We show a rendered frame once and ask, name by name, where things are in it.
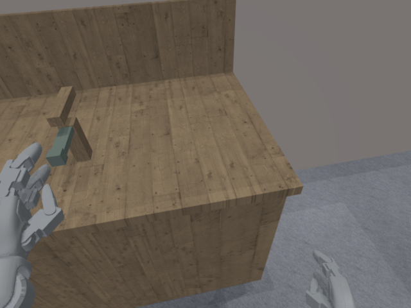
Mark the left robot forearm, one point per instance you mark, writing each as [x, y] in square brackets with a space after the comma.
[16, 291]

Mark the left robot hand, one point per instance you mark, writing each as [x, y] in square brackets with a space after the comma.
[19, 192]

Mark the right robot hand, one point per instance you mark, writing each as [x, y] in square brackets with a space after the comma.
[337, 292]

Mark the tap lever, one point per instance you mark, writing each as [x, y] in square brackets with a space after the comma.
[57, 156]

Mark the counter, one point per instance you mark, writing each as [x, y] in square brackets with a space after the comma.
[173, 185]

